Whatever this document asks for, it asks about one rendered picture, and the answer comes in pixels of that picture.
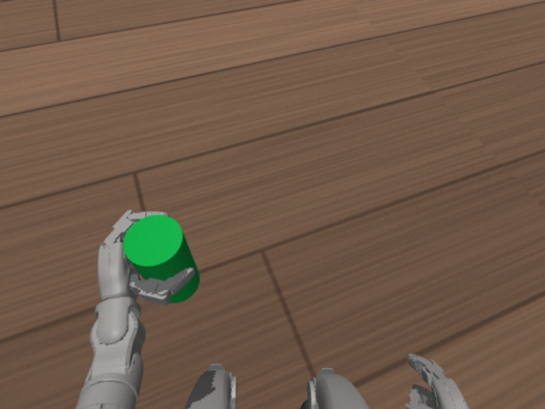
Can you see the can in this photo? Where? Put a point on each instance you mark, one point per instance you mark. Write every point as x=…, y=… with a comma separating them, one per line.
x=157, y=247

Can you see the left robot hand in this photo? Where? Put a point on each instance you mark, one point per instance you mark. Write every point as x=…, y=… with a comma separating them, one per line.
x=118, y=277

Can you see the right robot hand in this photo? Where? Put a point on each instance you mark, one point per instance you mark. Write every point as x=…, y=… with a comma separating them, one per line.
x=445, y=393

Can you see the left robot arm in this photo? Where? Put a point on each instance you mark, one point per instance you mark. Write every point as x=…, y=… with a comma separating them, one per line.
x=117, y=337

